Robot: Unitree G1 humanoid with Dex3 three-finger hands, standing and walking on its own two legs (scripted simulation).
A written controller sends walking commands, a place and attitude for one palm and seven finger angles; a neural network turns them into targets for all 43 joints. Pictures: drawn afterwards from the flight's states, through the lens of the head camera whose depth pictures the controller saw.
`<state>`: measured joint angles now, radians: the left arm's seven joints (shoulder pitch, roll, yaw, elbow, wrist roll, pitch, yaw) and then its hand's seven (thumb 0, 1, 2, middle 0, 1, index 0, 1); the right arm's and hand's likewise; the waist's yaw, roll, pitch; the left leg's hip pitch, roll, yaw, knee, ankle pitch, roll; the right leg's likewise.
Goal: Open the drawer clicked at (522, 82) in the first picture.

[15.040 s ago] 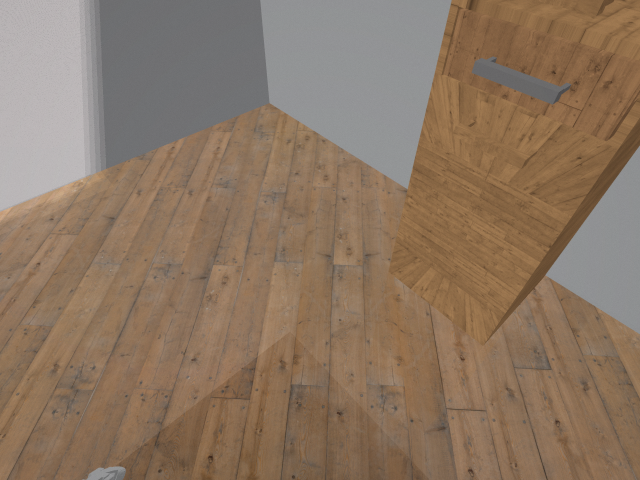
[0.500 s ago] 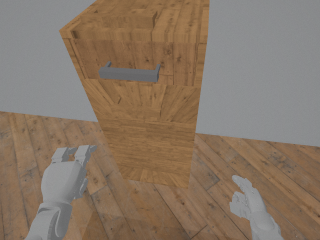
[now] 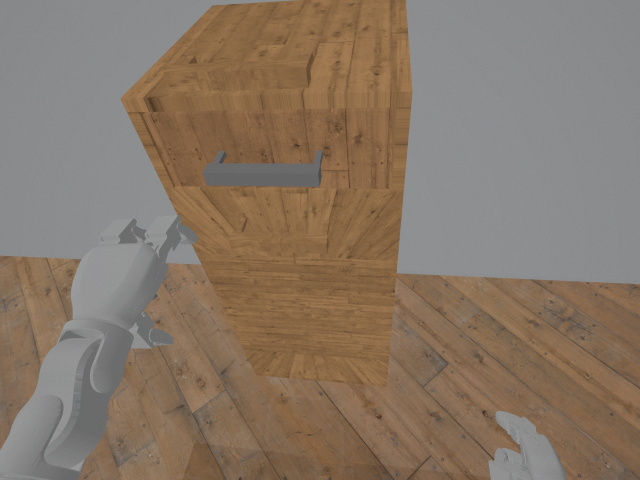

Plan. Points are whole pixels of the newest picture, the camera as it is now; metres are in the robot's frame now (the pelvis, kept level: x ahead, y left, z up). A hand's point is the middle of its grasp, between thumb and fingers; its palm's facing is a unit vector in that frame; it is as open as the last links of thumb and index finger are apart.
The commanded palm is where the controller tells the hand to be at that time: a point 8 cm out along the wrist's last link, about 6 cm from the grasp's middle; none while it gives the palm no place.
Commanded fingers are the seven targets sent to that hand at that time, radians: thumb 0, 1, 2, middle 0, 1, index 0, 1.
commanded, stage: raise the hand with hooked fingers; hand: left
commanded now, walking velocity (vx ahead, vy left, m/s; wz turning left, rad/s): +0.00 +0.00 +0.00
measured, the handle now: (265, 165) +0.53 +0.17 +0.12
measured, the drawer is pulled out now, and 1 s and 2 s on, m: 0.00 0.00 0.00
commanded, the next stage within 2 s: move the hooked fingers above the handle in 0.82 s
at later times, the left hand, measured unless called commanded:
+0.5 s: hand (89, 204) +0.31 +0.28 +0.23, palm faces +0.18 -0.01 -0.98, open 13.8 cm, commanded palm +0.26 +0.27 +0.28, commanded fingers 0.00 -0.50 0.30 -0.30 -1.20 -0.30 -1.20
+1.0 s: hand (112, 225) +0.29 +0.26 +0.21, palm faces +0.15 -0.04 -0.99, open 13.8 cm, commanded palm +0.27 +0.25 +0.27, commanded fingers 0.00 -0.50 0.30 -0.30 -1.20 -0.30 -1.20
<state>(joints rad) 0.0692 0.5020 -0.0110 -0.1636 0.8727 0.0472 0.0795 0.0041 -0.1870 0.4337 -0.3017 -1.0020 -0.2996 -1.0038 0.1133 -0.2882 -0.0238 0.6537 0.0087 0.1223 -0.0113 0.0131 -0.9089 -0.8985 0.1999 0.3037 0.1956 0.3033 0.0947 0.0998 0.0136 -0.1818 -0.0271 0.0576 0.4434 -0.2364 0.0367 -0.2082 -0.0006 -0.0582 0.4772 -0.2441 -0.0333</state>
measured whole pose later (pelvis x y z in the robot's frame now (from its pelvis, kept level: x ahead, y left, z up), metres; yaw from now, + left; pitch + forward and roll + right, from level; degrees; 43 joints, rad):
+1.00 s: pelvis -0.02 +0.01 +0.00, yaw +1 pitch -2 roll +0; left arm -0.31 0.63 0.01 -0.10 0.78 0.13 -0.23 0.00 -0.49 0.30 -0.32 -1.20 -0.32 -1.21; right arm 0.10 -0.29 0.03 0.62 0.04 0.11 0.03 0.01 -0.91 -0.90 0.20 0.30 0.20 0.30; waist 0.10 0.11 0.03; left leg -0.19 -0.04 0.05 0.42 -0.18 0.05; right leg -0.21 -0.02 -0.07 0.45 -0.19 -0.02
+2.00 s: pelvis +0.01 +0.00 +0.00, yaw +1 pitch +3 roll +1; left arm -0.67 0.51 -0.18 0.34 0.87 0.11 -0.14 0.00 -0.49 0.30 -0.32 -1.20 -0.32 -1.21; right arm 0.13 -0.27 0.03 0.64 0.05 0.16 0.01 0.01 -0.91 -0.90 0.20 0.30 0.20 0.30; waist 0.05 0.09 -0.03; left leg -0.25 -0.04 0.04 0.41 -0.22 0.04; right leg -0.27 -0.01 -0.07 0.45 -0.24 -0.03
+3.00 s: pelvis +0.02 +0.00 +0.00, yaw +0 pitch +6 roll +1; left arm -0.86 0.49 -0.20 0.62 0.90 0.09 -0.10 0.00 -0.49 0.30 -0.32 -1.20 -0.32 -1.21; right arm 0.17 -0.27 0.00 0.67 0.06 0.17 -0.02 0.01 -0.91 -0.90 0.20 0.30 0.20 0.30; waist 0.01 0.07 -0.06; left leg -0.29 -0.03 0.05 0.44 -0.25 0.04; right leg -0.32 0.00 -0.06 0.48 -0.26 -0.03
